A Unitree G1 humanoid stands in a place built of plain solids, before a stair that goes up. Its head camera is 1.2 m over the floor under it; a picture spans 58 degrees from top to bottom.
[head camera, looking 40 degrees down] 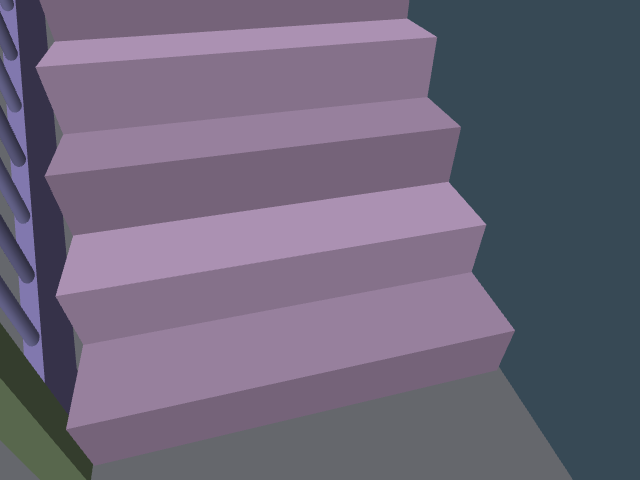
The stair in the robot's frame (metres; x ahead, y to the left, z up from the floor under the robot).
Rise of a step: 0.20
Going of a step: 0.25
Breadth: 1.20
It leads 14 degrees to the left of straight ahead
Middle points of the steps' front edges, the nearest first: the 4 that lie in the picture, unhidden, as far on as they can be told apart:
0.64 0.02 0.20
0.88 0.08 0.40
1.12 0.14 0.60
1.36 0.20 0.80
